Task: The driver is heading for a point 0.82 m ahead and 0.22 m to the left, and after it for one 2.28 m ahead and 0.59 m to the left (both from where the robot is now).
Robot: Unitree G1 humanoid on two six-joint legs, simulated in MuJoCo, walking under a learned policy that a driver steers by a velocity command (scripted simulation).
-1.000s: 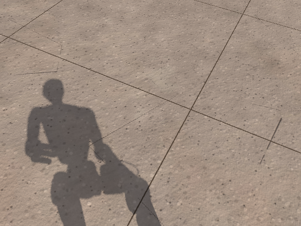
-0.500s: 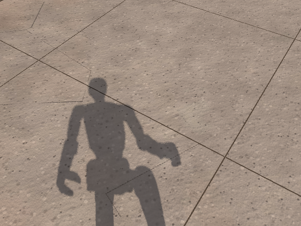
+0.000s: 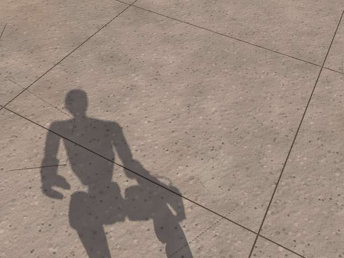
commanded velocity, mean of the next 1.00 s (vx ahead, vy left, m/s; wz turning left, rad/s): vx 0.50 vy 0.00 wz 0.35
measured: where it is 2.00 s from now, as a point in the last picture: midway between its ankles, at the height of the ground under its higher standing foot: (105, 151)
